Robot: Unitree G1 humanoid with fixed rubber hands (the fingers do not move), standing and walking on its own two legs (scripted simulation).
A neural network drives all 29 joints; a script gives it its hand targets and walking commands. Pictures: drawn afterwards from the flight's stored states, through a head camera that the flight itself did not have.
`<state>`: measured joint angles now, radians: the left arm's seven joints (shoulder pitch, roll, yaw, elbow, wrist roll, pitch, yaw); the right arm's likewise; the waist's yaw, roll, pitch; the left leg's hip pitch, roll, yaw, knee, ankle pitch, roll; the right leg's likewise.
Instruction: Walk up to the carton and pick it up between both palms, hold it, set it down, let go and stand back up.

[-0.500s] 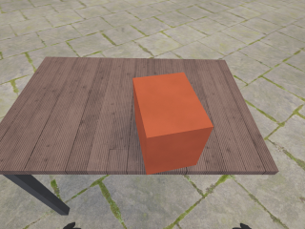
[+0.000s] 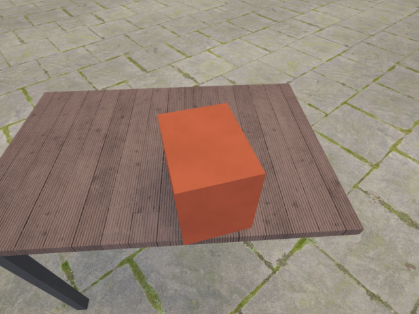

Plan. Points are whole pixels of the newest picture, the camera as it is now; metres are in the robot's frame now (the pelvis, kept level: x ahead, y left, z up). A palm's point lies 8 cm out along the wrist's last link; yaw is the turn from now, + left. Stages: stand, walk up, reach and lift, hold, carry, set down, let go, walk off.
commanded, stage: walk up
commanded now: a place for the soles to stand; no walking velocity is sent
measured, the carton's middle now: (205, 172) +0.42 +0.03 +0.03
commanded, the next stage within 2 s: reach and lift in 0.58 s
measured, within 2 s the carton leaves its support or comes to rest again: neither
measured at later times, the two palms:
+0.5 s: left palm out of the picture +0.10 +0.25 -0.11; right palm out of the picture +0.04 -0.27 -0.11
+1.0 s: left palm out of the picture +0.15 +0.22 -0.08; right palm out of the picture +0.14 -0.25 -0.09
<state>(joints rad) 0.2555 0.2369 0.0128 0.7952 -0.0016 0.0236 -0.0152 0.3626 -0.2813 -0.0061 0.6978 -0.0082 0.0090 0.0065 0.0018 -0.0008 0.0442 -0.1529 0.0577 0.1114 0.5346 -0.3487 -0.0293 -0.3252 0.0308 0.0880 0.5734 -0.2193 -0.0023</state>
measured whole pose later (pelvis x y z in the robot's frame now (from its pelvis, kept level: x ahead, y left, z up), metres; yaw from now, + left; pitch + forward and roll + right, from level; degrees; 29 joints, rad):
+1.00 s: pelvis -0.01 -0.01 +0.00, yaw +2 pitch -4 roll +0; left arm 0.15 0.16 0.03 0.39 0.05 0.39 0.04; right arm 0.18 -0.24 -0.07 0.67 -0.02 -0.08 0.06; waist -0.01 -0.01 0.13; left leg -0.15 0.07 0.05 0.59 -0.36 -0.04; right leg -0.29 0.01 0.00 0.59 -0.23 -0.01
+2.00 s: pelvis +0.01 +0.00 +0.02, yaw +3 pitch -5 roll +0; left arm 0.43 0.00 -0.12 0.06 0.03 0.05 0.23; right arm 0.38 -0.29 -0.01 0.31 0.23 -0.18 0.15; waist 0.04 -0.01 0.05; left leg 0.01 0.05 0.05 0.33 -0.26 -0.03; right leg -0.12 0.01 0.01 0.34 -0.13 -0.01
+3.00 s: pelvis +0.00 -0.02 +0.02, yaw +2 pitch -4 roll +0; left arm 0.03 0.02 0.01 -0.30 -0.06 0.55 0.24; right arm -0.06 -0.33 0.05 0.12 0.35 0.12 -0.02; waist 0.07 0.00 0.12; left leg -0.02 0.07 0.03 0.31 -0.23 -0.06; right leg -0.14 0.04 0.02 0.30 -0.10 -0.03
